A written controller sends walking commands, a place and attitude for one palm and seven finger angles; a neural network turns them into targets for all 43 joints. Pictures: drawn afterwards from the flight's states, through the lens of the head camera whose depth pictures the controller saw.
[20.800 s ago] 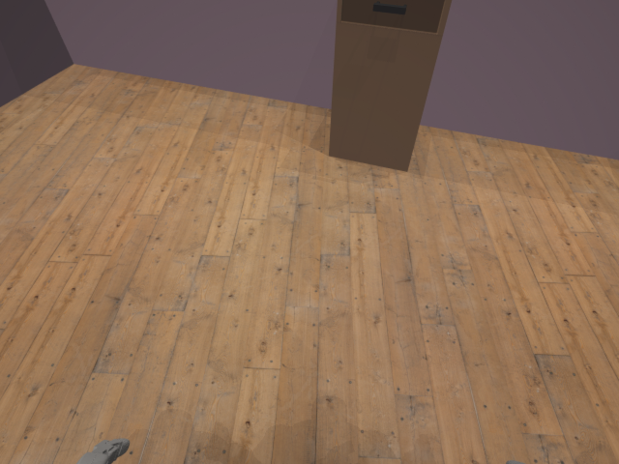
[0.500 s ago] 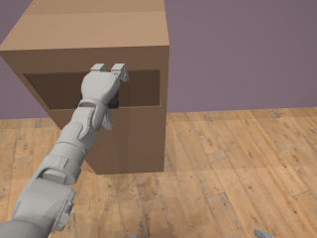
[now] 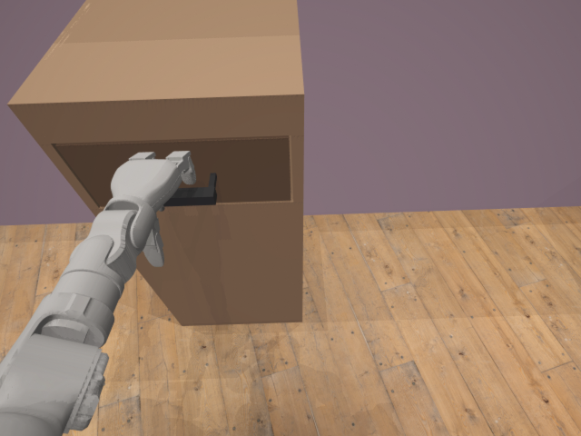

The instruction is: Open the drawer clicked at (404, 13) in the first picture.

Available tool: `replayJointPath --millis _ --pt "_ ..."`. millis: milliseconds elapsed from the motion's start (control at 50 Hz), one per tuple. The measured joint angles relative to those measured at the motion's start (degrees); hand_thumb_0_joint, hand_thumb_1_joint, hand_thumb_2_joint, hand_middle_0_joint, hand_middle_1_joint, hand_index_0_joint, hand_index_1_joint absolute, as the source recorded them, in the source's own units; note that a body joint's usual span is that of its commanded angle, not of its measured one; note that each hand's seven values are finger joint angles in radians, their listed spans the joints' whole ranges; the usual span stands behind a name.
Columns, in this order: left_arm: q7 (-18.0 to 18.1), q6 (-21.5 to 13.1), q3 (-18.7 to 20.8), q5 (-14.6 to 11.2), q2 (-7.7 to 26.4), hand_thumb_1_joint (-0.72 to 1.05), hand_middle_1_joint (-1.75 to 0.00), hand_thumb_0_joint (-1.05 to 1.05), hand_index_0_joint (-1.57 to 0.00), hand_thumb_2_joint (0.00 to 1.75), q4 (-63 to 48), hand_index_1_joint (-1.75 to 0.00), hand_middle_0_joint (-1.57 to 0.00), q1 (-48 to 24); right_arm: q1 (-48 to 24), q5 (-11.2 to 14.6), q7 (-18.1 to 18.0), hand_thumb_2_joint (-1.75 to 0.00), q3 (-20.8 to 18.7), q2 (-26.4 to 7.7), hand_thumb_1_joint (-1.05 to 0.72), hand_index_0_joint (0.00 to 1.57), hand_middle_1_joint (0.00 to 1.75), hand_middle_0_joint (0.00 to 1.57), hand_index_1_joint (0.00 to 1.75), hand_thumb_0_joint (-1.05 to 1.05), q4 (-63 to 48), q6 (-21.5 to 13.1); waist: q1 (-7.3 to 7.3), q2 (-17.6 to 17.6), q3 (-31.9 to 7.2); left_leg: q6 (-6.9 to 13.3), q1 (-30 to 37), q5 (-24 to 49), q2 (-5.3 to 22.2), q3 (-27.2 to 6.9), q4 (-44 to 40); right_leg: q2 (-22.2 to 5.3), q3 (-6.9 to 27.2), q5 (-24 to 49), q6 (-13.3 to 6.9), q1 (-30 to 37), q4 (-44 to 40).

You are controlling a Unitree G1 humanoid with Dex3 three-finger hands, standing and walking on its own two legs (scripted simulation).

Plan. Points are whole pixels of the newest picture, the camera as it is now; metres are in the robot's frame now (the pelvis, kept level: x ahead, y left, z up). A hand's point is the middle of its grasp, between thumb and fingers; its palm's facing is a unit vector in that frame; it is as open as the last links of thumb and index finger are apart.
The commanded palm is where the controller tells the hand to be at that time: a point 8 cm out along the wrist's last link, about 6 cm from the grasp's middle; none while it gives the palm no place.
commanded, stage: lift the fingers back up to retry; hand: left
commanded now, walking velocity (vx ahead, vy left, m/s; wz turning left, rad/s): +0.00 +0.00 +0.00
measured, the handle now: (182, 188) +0.51 +0.20 +0.01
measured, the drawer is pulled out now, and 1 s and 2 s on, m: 0.00 0.00 0.00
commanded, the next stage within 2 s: re-aim the fingers above the handle in 0.14 s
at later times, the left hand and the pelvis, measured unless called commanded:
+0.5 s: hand (162, 190) +0.46 +0.20 +0.07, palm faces -0.13 -0.03 -0.99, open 13.8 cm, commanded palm +0.44 +0.21 +0.12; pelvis +0.00 +0.01 +0.00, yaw -1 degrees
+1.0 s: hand (157, 186) +0.46 +0.21 +0.07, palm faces -0.06 -0.04 -1.00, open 13.6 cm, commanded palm +0.44 +0.21 +0.12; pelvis +0.00 +0.01 +0.00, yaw -1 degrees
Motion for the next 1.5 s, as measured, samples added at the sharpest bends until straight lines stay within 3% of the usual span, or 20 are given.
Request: replayJointPath --millis 100,200,280,320,420,520,600,680,740,800,880,980,1120,1260,1380,1440,1500 --pt "7.1 -1.5 0.2 1.7 -1.2 -0.49 -1.2 0.0 -0.32 0.3 -3.6 -1.2 -0.32 0.7 -0.8 -0.6 1.1 -0.9 -1.6 -0.3 -0.91 0.2 0.3 0.2 0.29 0.01 1.0 -1.0 0.25 -0.2 -0.4 0.0 -3.2 -0.9 -0.3 -0.6 2.5 -0.3 -0.6 -0.9 0.1 -2.7 2.0" --pt "12.6 6.0 -0.4 2.4 -3.3 -0.49 -1.2 0.0 -0.32 0.3 0.8 -1.2 -0.32 -3.8 -2.7 -0.7 2.9 -0.9 -0.9 0.8 -0.91 0.2 0.3 0.19 0.29 0.01 2.4 -0.9 -0.29 0.2 -1.3 0.3 -4.5 -1.5 -0.5 -0.3 3.5 -0.4 -0.4 -1.4 0.4 -3.9 2.8" --pt "11.3 12.1 -1.8 1.5 -5.5 -0.48 -1.22 0.0 -0.36 0.3 3.7 -1.27 -0.35 -6.0 -2.8 -0.6 3.6 -0.9 0.3 2.1 -0.91 0.2 0.3 0.19 0.29 0.01 2.4 0.3 -0.03 1.2 -2.2 0.6 -3.3 -1.2 -0.6 0.2 2.3 -0.6 0.1 -0.9 0.7 -2.9 1.6" --pt "9.2 13.2 -1.2 1.6 -6.0 -0.48 -1.22 0.0 -0.36 0.3 5.0 -1.28 -0.36 -6.3 -2.9 -0.5 3.4 -0.9 1.3 2.7 -0.91 0.2 0.3 0.2 0.29 0.01 2.4 1.2 -0.1 1.5 -2.6 0.8 -2.1 -1.0 -0.6 0.6 1.5 -0.6 0.6 -0.7 0.9 -1.9 0.9" --pt "3.7 12.2 -0.8 1.2 -4.7 -0.48 -1.21 0.0 -0.33 0.3 6.7 -1.25 -0.34 -6.3 -2.9 0.1 2.1 -0.9 3.1 3.9 -0.91 0.2 0.3 0.2 0.29 0.01 0.7 2.3 -0.82 1.4 -2.5 0.9 0.6 -0.6 -0.6 1.4 -0.2 -0.7 1.4 -0.3 1.0 0.2 0.0" --pt "0.6 7.7 -0.3 1.1 -2.8 -0.49 -1.2 0.0 -0.31 0.3 5.9 -1.22 -0.33 -4.6 -2.0 0.1 1.5 -0.9 2.9 3.6 -0.91 0.2 0.3 0.2 0.3 0.01 -1.3 1.6 -0.92 0.6 -1.4 0.9 0.5 -0.4 -0.5 1.5 -0.1 -0.6 1.5 -0.2 1.0 0.1 0.1" --pt "2.0 3.3 0.3 1.7 -2.1 -0.48 -1.2 0.0 -0.31 0.3 3.2 -1.21 -0.32 -2.7 -1.3 -0.2 1.4 -0.9 1.7 2.7 -0.91 0.2 0.3 0.2 0.3 0.01 -1.6 0.5 -0.59 0.1 -0.5 0.8 -1.5 -0.7 -0.5 1.1 1.3 -0.6 1.0 -0.4 1.0 -1.6 1.1" --pt "6.2 1.0 1.4 2.8 -1.6 -0.48 -1.2 0.0 -0.32 0.3 0.3 -1.21 -0.32 -1.7 -0.8 -0.8 1.5 -0.9 0.2 1.9 -0.91 0.2 0.3 0.2 0.3 0.01 -0.4 -0.3 -0.4 -0.1 -0.3 0.9 -3.9 -1.2 -0.5 0.6 2.9 -0.5 0.5 -0.8 1.0 -3.6 2.2" --pt "9.6 2.6 1.7 3.1 -1.5 -0.48 -1.2 0.0 -0.32 0.3 0.1 -1.2 -0.32 -2.5 -0.5 -1.0 2.0 -0.9 -0.5 1.5 -0.91 0.2 0.3 0.2 0.29 0.01 1.0 -0.6 -0.4 0.0 -0.9 0.9 -5.0 -1.6 -0.6 0.4 3.8 -0.5 0.3 -1.1 1.0 -4.4 2.7" --pt "10.8 5.3 0.8 2.4 -2.2 -0.48 -1.22 0.0 -0.34 0.3 1.7 -1.22 -0.35 -3.9 -0.4 -0.9 2.7 -0.9 -0.6 1.4 -0.91 0.2 0.3 0.2 0.29 0.01 2.2 -0.4 -0.3 0.3 -1.5 0.9 -4.8 -1.8 -0.6 0.3 3.8 -0.5 0.2 -1.2 1.0 -4.1 2.4" --pt "9.4 9.6 -0.2 1.7 -3.8 -0.48 -1.23 0.0 -0.37 0.3 4.0 -1.27 -0.36 -5.1 -0.6 -0.6 3.1 -0.9 0.1 1.6 -0.91 0.2 0.3 0.2 0.29 0.01 2.8 0.7 -0.42 0.8 -2.2 1.0 -3.3 -1.5 -0.6 0.5 2.6 -0.6 0.4 -0.8 1.1 -2.7 1.2" --pt "5.6 10.8 0.0 1.2 -3.5 -0.48 -1.21 0.0 -0.34 0.3 6.3 -1.25 -0.34 -5.7 -1.3 -0.1 2.5 -0.9 1.5 2.4 -0.91 0.2 0.3 0.2 0.29 0.01 1.6 1.5 -1.11 0.8 -2.3 1.0 -1.0 -0.9 -0.5 1.0 1.0 -0.5 1.0 -0.2 1.1 -0.8 0.0" --pt "1.9 5.7 0.9 1.1 -1.9 -0.48 -1.2 0.0 -0.32 0.3 4.1 -1.21 -0.32 -2.4 -1.2 -0.2 1.9 -0.9 1.6 2.8 -0.91 0.2 0.3 0.2 0.29 0.01 -1.0 1.1 -0.93 0.5 -1.5 0.9 -0.4 -0.6 -0.3 1.4 0.6 -0.4 1.3 0.1 1.0 -0.5 0.0" --pt "6.7 0.9 2.2 2.2 -2.6 -0.48 -1.2 0.0 -0.32 0.3 -3.0 -1.2 -0.32 2.2 -1.1 -0.8 2.2 -0.9 0.0 2.4 -0.91 0.2 0.3 0.2 0.29 0.01 -0.4 0.2 0.57 0.5 -1.2 0.9 -2.2 -1.1 -0.4 1.0 2.2 -0.4 0.9 -0.6 1.0 -2.0 1.5" --pt "10.5 7.4 0.6 1.7 -4.5 -0.48 -1.2 0.0 -0.32 0.3 -5.9 -1.2 -0.32 5.0 -2.1 -0.5 3.7 -0.9 -0.4 2.1 -0.91 0.2 0.3 0.2 0.29 0.01 1.0 0.5 1.58 1.3 -1.9 0.9 -0.9 -1.3 -0.5 0.9 1.8 -0.6 0.9 -0.8 1.0 -0.8 1.1" --pt "9.1 11.2 -0.8 1.2 -5.0 -0.49 -1.2 0.0 -0.32 0.3 -4.3 -1.2 -0.32 4.5 -3.3 -0.1 3.4 -0.9 0.3 2.2 -0.91 0.2 0.3 0.2 0.29 0.01 1.2 0.9 1.4 1.3 -1.6 0.9 0.4 -1.0 -0.7 0.8 0.9 -0.7 0.8 -0.6 0.9 0.5 0.4" --pt "6.3 12.3 -1.4 0.3 -4.7 -0.49 -1.2 0.0 -0.32 0.3 -3.9 -1.2 -0.32 4.0 -4.2 0.0 2.6 -0.9 0.9 2.5 -0.91 0.2 0.3 0.2 0.29 0.01 0.6 1.0 1.13 1.1 -1.3 0.9 1.7 -0.6 -0.7 0.7 -0.1 -0.8 0.7 -0.4 0.9 1.7 -0.3"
